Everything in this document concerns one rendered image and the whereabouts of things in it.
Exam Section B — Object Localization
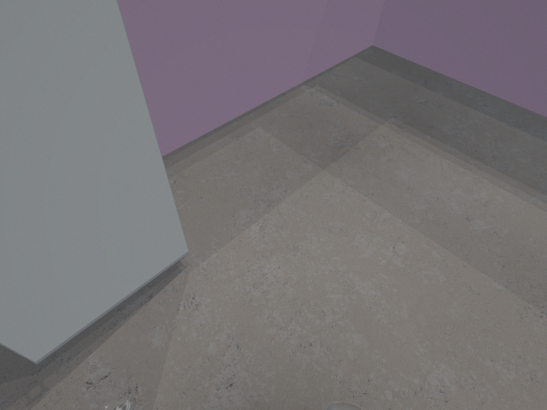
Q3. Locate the fridge door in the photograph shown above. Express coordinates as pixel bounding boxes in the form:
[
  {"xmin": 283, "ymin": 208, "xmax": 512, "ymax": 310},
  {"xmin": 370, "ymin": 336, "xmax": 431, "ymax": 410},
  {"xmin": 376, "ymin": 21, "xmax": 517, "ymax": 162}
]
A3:
[{"xmin": 0, "ymin": 0, "xmax": 188, "ymax": 362}]

